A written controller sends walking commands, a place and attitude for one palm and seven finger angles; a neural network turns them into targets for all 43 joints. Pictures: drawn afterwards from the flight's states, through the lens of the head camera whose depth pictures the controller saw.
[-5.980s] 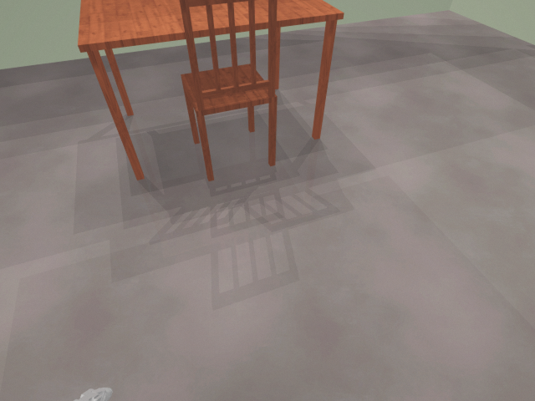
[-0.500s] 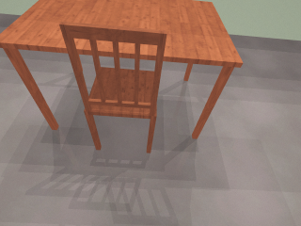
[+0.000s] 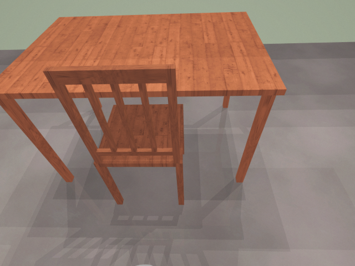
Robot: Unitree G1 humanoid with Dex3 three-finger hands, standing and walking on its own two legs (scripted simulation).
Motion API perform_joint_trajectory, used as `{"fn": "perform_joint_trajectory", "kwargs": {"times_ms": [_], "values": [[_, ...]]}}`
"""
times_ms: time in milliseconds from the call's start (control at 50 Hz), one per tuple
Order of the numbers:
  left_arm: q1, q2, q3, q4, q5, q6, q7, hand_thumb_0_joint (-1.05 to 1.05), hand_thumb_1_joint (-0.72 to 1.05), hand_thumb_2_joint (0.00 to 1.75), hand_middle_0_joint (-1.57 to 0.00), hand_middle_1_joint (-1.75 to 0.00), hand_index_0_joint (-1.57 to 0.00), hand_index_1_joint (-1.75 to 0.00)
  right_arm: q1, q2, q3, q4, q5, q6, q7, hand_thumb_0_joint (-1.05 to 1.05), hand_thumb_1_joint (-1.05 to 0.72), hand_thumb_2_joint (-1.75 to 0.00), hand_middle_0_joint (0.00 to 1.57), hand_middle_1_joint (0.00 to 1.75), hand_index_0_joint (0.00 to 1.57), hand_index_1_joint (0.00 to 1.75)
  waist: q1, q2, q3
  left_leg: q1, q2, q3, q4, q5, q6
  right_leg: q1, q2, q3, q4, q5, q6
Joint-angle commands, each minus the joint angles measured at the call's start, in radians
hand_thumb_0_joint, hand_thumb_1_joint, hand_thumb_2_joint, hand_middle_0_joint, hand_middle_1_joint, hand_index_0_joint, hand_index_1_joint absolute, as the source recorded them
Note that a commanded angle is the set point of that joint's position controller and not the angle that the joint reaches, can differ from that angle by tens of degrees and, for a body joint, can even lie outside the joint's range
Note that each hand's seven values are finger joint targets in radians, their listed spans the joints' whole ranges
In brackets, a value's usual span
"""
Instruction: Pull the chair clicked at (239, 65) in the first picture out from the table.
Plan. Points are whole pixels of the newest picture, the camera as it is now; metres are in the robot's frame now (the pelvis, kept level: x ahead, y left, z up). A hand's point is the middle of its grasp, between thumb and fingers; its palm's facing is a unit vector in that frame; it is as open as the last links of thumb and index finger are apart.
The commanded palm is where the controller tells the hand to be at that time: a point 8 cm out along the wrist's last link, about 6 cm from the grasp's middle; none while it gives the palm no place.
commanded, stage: take the last steps up to it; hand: left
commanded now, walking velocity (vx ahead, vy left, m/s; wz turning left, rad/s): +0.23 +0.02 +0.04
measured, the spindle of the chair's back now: (125, 121) +0.60 +0.23 -0.07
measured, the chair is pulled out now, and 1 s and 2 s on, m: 0.00 0.00 0.00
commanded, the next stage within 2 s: come to a stop and stand still in 0.20 s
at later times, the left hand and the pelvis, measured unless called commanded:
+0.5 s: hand out of the picture +0.13 +0.22 -0.19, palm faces +0.05 -0.98 -0.17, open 7.4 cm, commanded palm none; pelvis +0.13 +0.05 +0.00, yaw -2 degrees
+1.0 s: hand (130, 264) +0.17 +0.15 -0.17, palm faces -0.03 -0.97 -0.25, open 7.3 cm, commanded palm none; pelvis +0.12 -0.04 -0.01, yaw -2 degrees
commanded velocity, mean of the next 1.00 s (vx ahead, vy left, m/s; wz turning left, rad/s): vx -0.03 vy -0.04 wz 0.01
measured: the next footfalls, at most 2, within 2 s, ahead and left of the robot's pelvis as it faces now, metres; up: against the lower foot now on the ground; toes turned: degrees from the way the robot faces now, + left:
left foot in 0.30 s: +0.18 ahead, +0.12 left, +0.00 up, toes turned +1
right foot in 0.78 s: +0.14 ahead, -0.13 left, +0.00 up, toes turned -5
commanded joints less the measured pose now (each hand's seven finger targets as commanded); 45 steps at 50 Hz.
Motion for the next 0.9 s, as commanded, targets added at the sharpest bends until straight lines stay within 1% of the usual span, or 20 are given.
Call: {"fn": "perform_joint_trajectory", "kwargs": {"times_ms": [0, 60, 160, 200, 240, 260, 280, 300, 320, 360, 420, 540, 660, 720, 740, 760, 780, 800, 820, 880], "values": [[0.101, 0.114, 0.014, 0.004, 0.006, -0.024, 0.011, 0.00, 0.90, 0.90, -0.20, -0.30, -0.20, -0.30, -0.013, -0.006, -0.007, -0.062, 0.002, -0.014, -0.002, 0.00, -0.90, -0.90, 0.20, 0.30, 0.20, 0.30, 0.000, -0.121, 0.059, -0.139, 0.046, 0.004, -0.052, 0.081, -0.032, 0.024, -0.256, 0.175, -0.279, 0.321, -0.095], [0.128, 0.119, 0.013, 0.024, 0.006, -0.026, 0.012, 0.00, 0.90, 0.90, -0.20, -0.30, -0.20, -0.30, -0.073, 0.000, -0.004, -0.086, 0.005, -0.016, 0.002, 0.00, -0.90, -0.90, 0.20, 0.30, 0.20, 0.30, 0.011, -0.131, 0.048, -0.153, 0.046, 0.033, -0.177, 0.098, -0.040, 0.082, -0.248, 0.140, -0.255, 0.450, -0.104], [0.152, 0.131, 0.016, 0.056, 0.010, -0.016, 0.017, 0.00, 0.90, 0.90, -0.20, -0.30, -0.20, -0.30, -0.165, 0.016, 0.002, -0.113, 0.007, -0.031, 0.008, 0.00, -0.90, -0.90, 0.20, 0.30, 0.20, 0.30, 0.039, -0.169, 0.060, -0.069, 0.018, 0.071, -0.384, 0.102, -0.023, 0.096, -0.250, 0.125, -0.206, 0.502, -0.097], [0.143, 0.139, 0.022, 0.063, 0.012, -0.008, 0.019, 0.00, 0.90, 0.90, -0.20, -0.30, -0.20, -0.30, -0.156, 0.008, 0.003, -0.111, 0.006, -0.038, 0.006, 0.00, -0.90, -0.90, 0.20, 0.30, 0.20, 0.30, 0.031, -0.187, 0.057, 0.002, 0.005, 0.074, -0.453, 0.100, -0.010, 0.090, -0.246, 0.122, -0.166, 0.492, -0.086], [0.119, 0.131, 0.023, 0.065, 0.006, -0.001, 0.022, 0.00, 0.90, 0.90, -0.20, -0.30, -0.20, -0.30, -0.040, -0.017, 0.000, -0.073, 0.000, -0.048, -0.006, 0.00, -0.90, -0.90, 0.20, 0.30, 0.20, 0.30, -0.027, -0.148, 0.012, 0.192, -0.027, 0.085, -0.593, 0.187, 0.000, 0.054, -0.202, 0.083, -0.003, 0.500, -0.053], [0.130, 0.109, 0.017, 0.066, 0.001, 0.003, 0.020, 0.00, 0.90, 0.90, -0.20, -0.30, -0.20, -0.30, 0.062, -0.062, -0.010, -0.045, -0.006, -0.056, -0.014, 0.00, -0.90, -0.90, 0.20, 0.30, 0.20, 0.30, -0.061, -0.064, -0.048, 0.351, 0.010, 0.035, -0.636, 0.286, 0.015, -0.013, -0.154, 0.066, 0.169, 0.397, -0.028], [0.173, 0.059, 0.009, 0.057, -0.010, 0.006, 0.018, 0.00, 0.90, 0.90, -0.20, -0.30, -0.20, -0.30, 0.140, -0.155, -0.027, -0.036, -0.017, -0.062, -0.025, 0.00, -0.90, -0.90, 0.20, 0.30, 0.20, 0.30, -0.065, 0.168, -0.141, 0.524, 0.236, -0.234, -0.675, 0.511, 0.100, -0.196, -0.038, -0.006, 0.409, 0.006, 0.018], [0.189, 0.047, 0.000, 0.044, -0.010, 0.012, 0.023, 0.00, 0.90, 0.90, -0.20, -0.30, -0.20, -0.30, 0.157, -0.191, -0.026, -0.035, 0.002, -0.049, -0.036, 0.00, -0.90, -0.90, 0.20, 0.30, 0.20, 0.30, -0.046, 0.241, -0.180, 0.522, 0.374, -0.385, -0.756, 0.726, 0.178, -0.255, 0.010, 0.057, 0.612, -0.376, 0.033], [0.168, 0.057, 0.001, 0.050, -0.009, 0.024, 0.033, 0.00, 0.90, 0.90, -0.20, -0.30, -0.20, -0.30, 0.076, -0.159, -0.011, -0.054, 0.005, -0.038, -0.045, 0.00, -0.90, -0.90, 0.20, 0.30, 0.20, 0.30, -0.020, 0.120, -0.123, 0.396, 0.375, -0.325, -0.771, 0.774, 0.200, -0.227, -0.032, 0.138, 0.640, -0.360, 0.027], [0.132, 0.030, -0.006, 0.086, -0.009, 0.047, 0.040, 0.00, 0.90, 0.90, -0.20, -0.30, -0.20, -0.30, -0.074, -0.067, 0.019, -0.067, 0.007, -0.041, -0.061, 0.00, -0.90, -0.90, 0.20, 0.30, 0.20, 0.30, 0.030, 0.086, -0.014, 0.214, 0.298, -0.176, -0.797, 0.841, 0.148, -0.164, -0.078, 0.172, 0.562, -0.265, 0.063], [0.146, 0.055, 0.000, 0.088, -0.004, 0.085, 0.037, 0.00, 0.90, 0.90, -0.20, -0.30, -0.20, -0.30, -0.125, -0.076, 0.012, -0.079, 0.012, -0.027, -0.069, 0.00, -0.90, -0.90, 0.20, 0.30, 0.20, 0.30, 0.045, 0.027, -0.012, 0.189, 0.272, -0.085, -0.801, 0.845, 0.129, -0.131, -0.072, 0.156, 0.498, -0.187, 0.090], [0.085, 0.098, 0.029, 0.007, 0.012, 0.130, 0.031, 0.00, 0.90, 0.90, -0.20, -0.30, -0.20, -0.30, -0.147, -0.118, -0.020, -0.106, 0.008, 0.005, -0.067, 0.00, -0.90, -0.90, 0.20, 0.30, 0.20, 0.30, 0.033, 0.080, -0.048, 0.200, 0.274, -0.056, -0.801, 0.610, 0.138, -0.225, -0.042, 0.166, 0.587, -0.150, 0.101], [0.011, 0.089, 0.015, -0.037, 0.007, 0.108, 0.029, 0.00, 0.90, 0.90, -0.20, -0.30, -0.20, -0.30, -0.138, -0.121, -0.033, -0.109, -0.001, 0.014, -0.047, 0.00, -0.90, -0.90, 0.20, 0.30, 0.20, 0.30, 0.006, 0.178, -0.063, 0.226, 0.239, -0.072, -0.786, 0.385, 0.117, -0.154, -0.039, 0.108, 0.287, -0.172, 0.087], [0.071, 0.106, 0.012, -0.008, 0.010, 0.087, 0.032, 0.00, 0.90, 0.90, -0.20, -0.30, -0.20, -0.30, -0.119, -0.111, -0.032, -0.101, 0.010, 0.019, -0.038, 0.00, -0.90, -0.90, 0.20, 0.30, 0.20, 0.30, 0.033, 0.060, -0.086, 0.170, 0.174, -0.045, -0.688, 0.230, 0.051, 0.011, -0.032, 0.093, -0.028, 0.049, 0.082], [0.057, 0.142, 0.010, -0.010, 0.016, 0.075, 0.037, 0.00, 0.90, 0.90, -0.20, -0.30, -0.20, -0.30, -0.086, -0.067, -0.029, -0.097, 0.019, 0.021, -0.035, 0.00, -0.90, -0.90, 0.20, 0.30, 0.20, 0.30, 0.015, -0.063, -0.084, 0.139, 0.109, -0.011, -0.605, 0.127, -0.001, 0.031, -0.103, 0.195, -0.126, 0.110, 0.059], [0.012, 0.201, 0.011, -0.020, 0.018, 0.065, 0.039, 0.00, 0.90, 0.90, -0.20, -0.30, -0.20, -0.30, -0.081, -0.013, -0.014, -0.109, 0.026, 0.027, -0.031, 0.00, -0.90, -0.90, 0.20, 0.30, 0.20, 0.30, -0.009, -0.239, -0.049, 0.083, 0.026, 0.050, -0.551, -0.054, -0.051, -0.022, -0.248, 0.356, -0.168, 0.162, 0.002], [-0.023, 0.224, 0.007, -0.034, 0.013, 0.065, 0.035, 0.00, 0.90, 0.90, -0.20, -0.30, -0.20, -0.30, -0.109, -0.009, -0.007, -0.119, 0.020, 0.036, -0.027, 0.00, -0.90, -0.90, 0.20, 0.30, 0.20, 0.30, -0.003, -0.249, -0.014, 0.129, -0.004, 0.038, -0.500, -0.139, -0.060, -0.143, -0.303, 0.374, -0.211, 0.136, -0.058], [-0.057, 0.213, 0.005, -0.036, 0.015, 0.064, 0.035, 0.00, 0.90, 0.90, -0.20, -0.30, -0.20, -0.30, -0.115, -0.004, -0.008, -0.115, 0.016, 0.043, -0.026, 0.00, -0.90, -0.90, 0.20, 0.30, 0.20, 0.30, -0.011, -0.231, -0.003, 0.158, -0.001, 0.024, -0.477, -0.138, -0.058, -0.183, -0.281, 0.352, -0.224, 0.105, -0.080], [-0.071, 0.204, 0.008, -0.033, 0.013, 0.061, 0.036, 0.00, 0.90, 0.90, -0.20, -0.30, -0.20, -0.30, -0.113, -0.010, -0.005, -0.102, 0.010, 0.044, -0.027, 0.00, -0.90, -0.90, 0.20, 0.30, 0.20, 0.30, -0.010, -0.288, 0.017, 0.145, 0.004, 0.009, -0.467, -0.111, -0.056, -0.176, -0.247, 0.340, -0.205, 0.142, -0.075], [-0.067, 0.161, -0.004, -0.006, -0.001, 0.053, 0.034, 0.00, 0.90, 0.90, -0.20, -0.30, -0.20, -0.30, -0.031, -0.013, 0.006, -0.037, 0.014, 0.029, -0.034, 0.00, -0.90, -0.90, 0.20, 0.30, 0.20, 0.30, -0.026, -0.221, -0.013, 0.207, 0.000, 0.002, -0.560, 0.066, -0.057, -0.087, -0.183, 0.244, -0.120, 0.270, -0.048]]}}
